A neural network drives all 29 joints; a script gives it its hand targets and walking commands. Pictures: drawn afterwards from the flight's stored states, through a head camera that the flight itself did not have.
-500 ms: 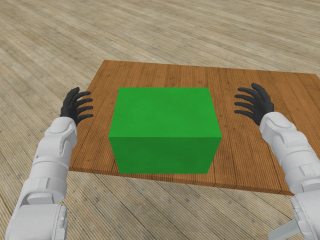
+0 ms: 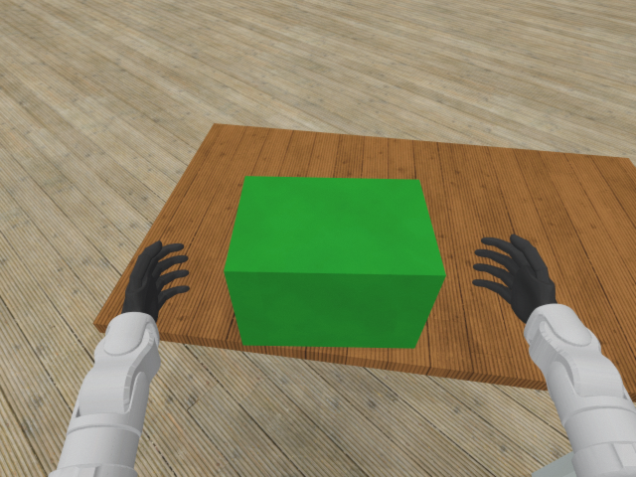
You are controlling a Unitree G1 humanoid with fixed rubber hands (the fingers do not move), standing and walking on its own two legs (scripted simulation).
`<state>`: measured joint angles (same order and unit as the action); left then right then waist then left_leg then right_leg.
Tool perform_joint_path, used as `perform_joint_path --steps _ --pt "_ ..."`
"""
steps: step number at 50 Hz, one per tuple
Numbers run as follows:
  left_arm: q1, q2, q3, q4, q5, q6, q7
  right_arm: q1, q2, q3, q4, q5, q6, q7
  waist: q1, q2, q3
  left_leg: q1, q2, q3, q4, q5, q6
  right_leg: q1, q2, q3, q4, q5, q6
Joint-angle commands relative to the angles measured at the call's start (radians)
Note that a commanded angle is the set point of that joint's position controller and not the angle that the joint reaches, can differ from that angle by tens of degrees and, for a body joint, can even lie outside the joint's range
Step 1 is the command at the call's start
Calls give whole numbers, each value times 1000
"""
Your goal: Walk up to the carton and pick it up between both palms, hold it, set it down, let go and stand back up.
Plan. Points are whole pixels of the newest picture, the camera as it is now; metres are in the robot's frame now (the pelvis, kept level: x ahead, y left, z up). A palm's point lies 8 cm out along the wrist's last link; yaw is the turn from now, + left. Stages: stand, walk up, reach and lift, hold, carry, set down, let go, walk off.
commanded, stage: set down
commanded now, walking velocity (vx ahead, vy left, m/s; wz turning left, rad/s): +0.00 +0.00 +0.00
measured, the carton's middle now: (330, 262) +0.41 +0.01 +0.03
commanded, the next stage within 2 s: let go in 1.20 s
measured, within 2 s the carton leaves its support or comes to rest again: neither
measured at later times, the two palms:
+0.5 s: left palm (141, 363) +0.25 +0.25 +0.03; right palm (526, 361) +0.25 -0.23 +0.04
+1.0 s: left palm (150, 400) +0.22 +0.24 -0.02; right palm (524, 393) +0.23 -0.23 +0.00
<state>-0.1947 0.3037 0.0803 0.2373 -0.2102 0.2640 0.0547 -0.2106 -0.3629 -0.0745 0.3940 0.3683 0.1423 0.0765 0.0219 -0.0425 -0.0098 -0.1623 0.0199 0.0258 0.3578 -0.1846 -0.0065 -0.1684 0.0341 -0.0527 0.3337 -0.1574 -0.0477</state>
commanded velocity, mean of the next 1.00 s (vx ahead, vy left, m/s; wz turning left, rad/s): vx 0.00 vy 0.00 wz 0.00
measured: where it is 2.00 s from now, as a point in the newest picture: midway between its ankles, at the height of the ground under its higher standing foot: outside the picture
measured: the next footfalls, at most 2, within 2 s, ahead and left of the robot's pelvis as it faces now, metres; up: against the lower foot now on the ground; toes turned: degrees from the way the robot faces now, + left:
none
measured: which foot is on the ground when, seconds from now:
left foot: down 0.00-1.00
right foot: down 0.00-1.00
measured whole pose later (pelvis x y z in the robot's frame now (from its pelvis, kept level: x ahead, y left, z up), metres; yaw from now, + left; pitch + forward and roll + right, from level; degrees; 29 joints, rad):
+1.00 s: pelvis +0.03 +0.01 +0.00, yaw -2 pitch -3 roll -1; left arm 0.25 0.22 0.02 0.20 -0.10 0.12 0.04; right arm 0.25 -0.24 -0.08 0.25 0.18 -0.02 0.06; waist 0.03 -0.02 0.03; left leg -0.04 0.02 0.06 0.31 -0.22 0.00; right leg -0.04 0.04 -0.02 0.25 -0.17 -0.03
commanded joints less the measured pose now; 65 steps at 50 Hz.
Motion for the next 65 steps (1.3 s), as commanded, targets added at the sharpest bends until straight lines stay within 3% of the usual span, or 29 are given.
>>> perform_joint_path --steps 1,2,3,9,13,16,18,24,29,36,44,48,49,50,58,61,63,65 --pt "-279 109 24 -185 -4 -75 0 -260 -149 -72 -201 -11 -47 10 -13 61 -253 28 -50 -21 -30 147 5 109 -8 83 -44 125 13" --pt "-255 115 31 -176 -3 -78 -2 -228 -157 -71 -187 -9 -52 6 -18 45 -245 39 -46 -22 -32 153 7 116 -7 85 -47 146 18" --pt "-189 102 36 -178 19 -75 -11 -158 -151 -60 -169 -14 -55 4 -1 49 -227 49 -46 -24 -32 166 1 134 -10 82 -49 168 20" --pt "-36 101 80 -225 44 -91 -27 -29 -138 -56 -274 -21 -107 -22 2 29 -222 90 -51 -19 -36 239 -5 179 -8 85 -64 225 28" --pt "30 64 45 -240 27 -123 -30 56 -117 -45 -320 -28 -125 -19 5 12 -165 78 -46 -18 -46 217 -1 153 -6 86 -76 170 21" --pt "63 58 24 -233 21 -157 -26 103 -83 -51 -346 -19 -131 -16 12 34 -111 75 -36 -16 -55 181 -8 112 -14 95 -89 99 10" --pt "78 63 16 -236 22 -173 -26 123 -92 -58 -346 -26 -130 -12 -1 28 -92 82 -34 -21 -59 165 -14 84 -11 92 -96 66 10" --pt "158 47 6 -238 35 -202 -11 221 -71 -76 -336 -60 -144 -15 1 62 -73 109 -25 -24 -58 218 -29 96 -10 92 -105 105 1" --pt "235 43 7 -257 53 -193 -7 283 -65 -73 -340 -90 -152 -22 6 41 -65 115 -23 -20 -61 234 -31 126 -11 83 -113 136 5" --pt "293 28 -2 -251 83 -180 -9 337 -36 -68 -339 -118 -154 -23 14 60 -72 132 -22 -12 -62 286 -35 131 -11 85 -110 159 1" --pt "363 13 -20 -211 108 -171 -12 414 -17 -57 -266 -186 -156 -20 14 39 -44 153 -20 -7 -60 294 -38 120 -7 76 -121 166 -1" --pt "372 16 -24 -159 124 -169 -17 417 -10 -49 -205 -199 -165 -22 23 59 -17 148 -22 -1 -54 313 -42 116 -10 85 -111 180 3" --pt "379 3 -32 -149 124 -168 -20 415 -6 -42 -208 -202 -166 -21 12 47 -13 148 -26 1 -53 316 -36 110 -4 80 -119 187 3" --pt "368 4 -22 -127 128 -165 -24 411 -10 -49 -171 -209 -166 -24 24 43 -8 142 -24 -1 -56 305 -35 109 -13 78 -113 185 5" --pt "359 -10 -28 -64 179 -150 -31 429 3 -24 18 -247 -180 -16 -5 125 18 203 -17 -12 -30 346 -49 41 -9 77 -122 127 -4" --pt "356 -15 -36 -36 193 -157 -30 421 9 -16 70 -258 -180 -14 -10 118 33 201 -14 -14 -29 331 -50 45 -15 68 -117 124 -5" --pt "364 -35 -39 9 212 -145 -25 420 4 -14 141 -278 -178 -12 -17 160 63 183 -9 -20 -30 332 -54 38 -12 64 -117 85 -10" --pt "372 -32 -33 47 230 -130 -31 422 11 8 175 -279 -171 -8 -17 141 98 177 -14 -14 -40 293 -49 41 -16 64 -123 70 -8"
